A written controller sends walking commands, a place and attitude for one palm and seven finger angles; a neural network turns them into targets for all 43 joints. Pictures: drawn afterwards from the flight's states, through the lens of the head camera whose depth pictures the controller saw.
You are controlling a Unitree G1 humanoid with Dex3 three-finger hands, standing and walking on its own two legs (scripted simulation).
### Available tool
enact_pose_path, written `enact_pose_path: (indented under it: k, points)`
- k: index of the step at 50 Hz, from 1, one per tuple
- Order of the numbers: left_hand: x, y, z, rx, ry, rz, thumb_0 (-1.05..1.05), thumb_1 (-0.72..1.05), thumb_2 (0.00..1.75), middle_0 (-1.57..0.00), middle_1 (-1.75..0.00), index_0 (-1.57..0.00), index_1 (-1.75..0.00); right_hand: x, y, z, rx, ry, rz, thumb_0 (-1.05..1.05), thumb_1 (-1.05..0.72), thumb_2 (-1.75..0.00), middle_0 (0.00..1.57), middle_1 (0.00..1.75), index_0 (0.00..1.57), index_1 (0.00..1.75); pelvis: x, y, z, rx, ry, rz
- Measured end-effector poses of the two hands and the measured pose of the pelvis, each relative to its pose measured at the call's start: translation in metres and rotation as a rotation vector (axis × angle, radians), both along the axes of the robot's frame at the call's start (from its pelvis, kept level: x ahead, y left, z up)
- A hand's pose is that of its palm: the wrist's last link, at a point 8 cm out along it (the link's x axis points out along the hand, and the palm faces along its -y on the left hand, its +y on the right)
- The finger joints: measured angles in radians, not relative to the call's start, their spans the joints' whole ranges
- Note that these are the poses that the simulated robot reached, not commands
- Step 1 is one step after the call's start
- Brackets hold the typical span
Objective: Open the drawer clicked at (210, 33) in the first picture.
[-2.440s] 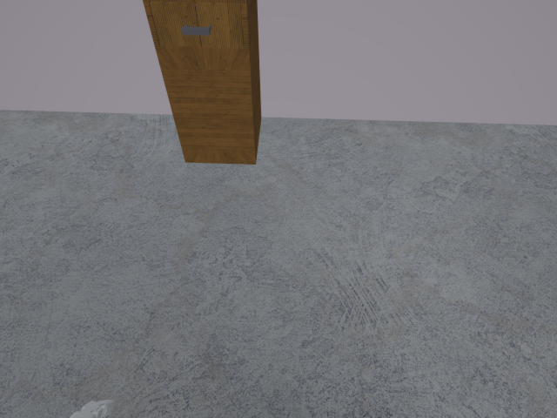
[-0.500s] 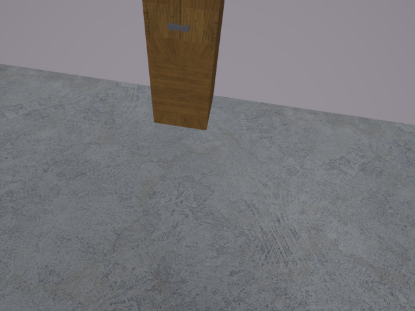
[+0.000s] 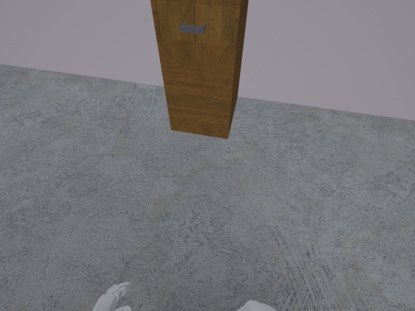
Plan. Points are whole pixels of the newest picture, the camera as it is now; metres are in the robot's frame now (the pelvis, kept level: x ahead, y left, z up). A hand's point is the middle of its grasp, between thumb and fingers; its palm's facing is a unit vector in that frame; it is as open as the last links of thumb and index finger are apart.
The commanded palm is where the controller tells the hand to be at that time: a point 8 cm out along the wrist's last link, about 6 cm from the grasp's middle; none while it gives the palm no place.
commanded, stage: walk to a spot facing it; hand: left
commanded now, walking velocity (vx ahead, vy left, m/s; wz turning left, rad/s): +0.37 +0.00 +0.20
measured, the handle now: (193, 27) +1.21 +0.08 -0.03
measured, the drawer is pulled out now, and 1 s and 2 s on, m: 0.00 0.00 0.00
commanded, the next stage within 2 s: turn to face it in 0.52 s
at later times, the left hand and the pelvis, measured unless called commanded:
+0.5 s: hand out of the picture +0.15 +0.22 -0.16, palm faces +0.16 -0.98 -0.15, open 7.4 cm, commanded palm none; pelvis +0.22 +0.05 +0.02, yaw +5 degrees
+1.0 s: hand (144, 184) +0.46 +0.19 -0.14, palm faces -0.04 -0.97 -0.25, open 7.3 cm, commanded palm none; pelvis +0.37 +0.01 +0.01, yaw -3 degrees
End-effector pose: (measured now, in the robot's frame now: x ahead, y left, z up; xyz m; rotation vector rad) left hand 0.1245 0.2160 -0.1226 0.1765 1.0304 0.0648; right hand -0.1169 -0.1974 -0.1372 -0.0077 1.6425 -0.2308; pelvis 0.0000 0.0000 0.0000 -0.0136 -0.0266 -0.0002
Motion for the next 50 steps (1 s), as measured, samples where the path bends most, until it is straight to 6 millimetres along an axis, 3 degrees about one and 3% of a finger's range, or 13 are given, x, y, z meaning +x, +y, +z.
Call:
enact_pose_path:
  k: [5,9,12,16,20,22,25,31,37,42,45,50]
  points:
    - [-0.011,0.005,0.006,0.022,0.097,0.099,-0.01,0.93,0.9,-0.21,-0.3,-0.2,-0.3,0.132,-0.039,0.008,-0.062,-0.211,0.101,0.01,-0.91,-0.9,0.2,0.3,0.2,0.3,0.042,-0.005,0.015,-0.01,0.004,0.026]
    - [-0.027,0.019,0.007,0.04,0.212,0.146,-0.01,0.95,0.9,-0.21,-0.3,-0.2,-0.3,0.234,-0.047,0.024,-0.088,-0.371,0.167,0.01,-0.91,-0.9,0.19,0.3,0.2,0.3,0.077,-0.004,0.022,-0.013,0.015,0.046]
    - [-0.038,0.025,0.003,0.024,0.294,0.183,-0.01,0.94,0.9,-0.2,-0.3,-0.2,-0.3,0.301,-0.04,0.033,-0.086,-0.45,0.228,0.0,-0.91,-0.9,0.19,0.3,0.2,0.3,0.105,0.002,0.024,-0.018,0.017,0.059]
    - [-0.048,0.031,-0.005,-0.016,0.395,0.248,0.0,0.93,0.9,-0.2,-0.3,-0.2,-0.3,0.38,-0.015,0.038,-0.077,-0.508,0.317,0.0,-0.91,-0.9,0.19,0.3,0.2,0.3,0.145,0.018,0.019,-0.027,0.012,0.079]
    - [-0.045,0.039,-0.019,-0.056,0.499,0.287,0.0,0.92,0.9,-0.2,-0.3,-0.2,-0.3,0.439,0.015,0.033,-0.08,-0.564,0.369,0.0,-0.91,-0.9,0.19,0.3,0.2,0.3,0.184,0.04,0.007,-0.015,0.001,0.089]
    - [-0.029,0.044,-0.017,-0.063,0.52,0.282,0.01,0.92,0.9,-0.2,-0.3,-0.2,-0.3,0.45,0.026,0.033,-0.076,-0.568,0.358,0.0,-0.91,-0.9,0.19,0.3,0.2,0.3,0.199,0.047,0.009,-0.007,-0.005,0.083]
    - [0.012,0.053,-0.01,-0.062,0.485,0.266,0.01,0.91,0.9,-0.2,-0.3,-0.2,-0.3,0.449,0.037,0.034,-0.066,-0.523,0.319,0.0,-0.91,-0.9,0.2,0.3,0.2,0.3,0.222,0.054,0.018,0.003,-0.004,0.079]
    - [0.116,0.065,0.001,-0.045,0.345,0.217,0.01,0.91,0.9,-0.2,-0.3,-0.19,-0.3,0.439,0.024,0.037,-0.105,-0.411,0.238,-0.02,-0.95,-0.9,0.2,0.3,0.21,0.3,0.267,0.061,0.029,0.017,0.007,0.059]
    - [0.212,0.069,0.008,0.015,0.263,0.146,0.01,0.94,0.9,-0.2,-0.3,-0.2,-0.3,0.416,0.02,0.024,-0.067,-0.252,0.153,-0.01,-0.93,-0.9,0.2,0.3,0.2,0.3,0.312,0.05,0.028,0.03,-0.001,0.023]
    - [0.286,0.055,0.006,0.067,0.207,0.062,0.01,0.93,0.9,-0.2,-0.3,-0.19,-0.3,0.407,0.013,-0.001,-0.019,-0.144,0.063,0.0,-0.91,-0.9,0.2,0.3,0.2,0.3,0.351,0.029,0.011,0.039,-0.014,-0.019]
    - [0.314,0.043,0.004,0.084,0.164,0.045,0.01,0.92,0.9,-0.2,-0.3,-0.2,-0.3,0.415,0.005,-0.014,-0.005,-0.109,0.038,0.0,-0.91,-0.9,0.2,0.3,0.2,0.3,0.364,0.019,0.003,0.028,-0.015,-0.03]
    - [0.332,0.025,0.012,0.078,0.17,0.029,0.0,0.92,0.9,-0.2,-0.3,-0.2,-0.3,0.46,-0.007,-0.007,-0.02,-0.187,0.034,0.01,-0.91,-0.9,0.2,0.3,0.2,0.3,0.374,0.013,0.014,0.025,-0.005,-0.058]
